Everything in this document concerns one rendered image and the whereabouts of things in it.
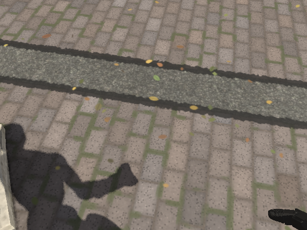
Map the robot right hand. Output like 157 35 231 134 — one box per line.
268 208 307 230

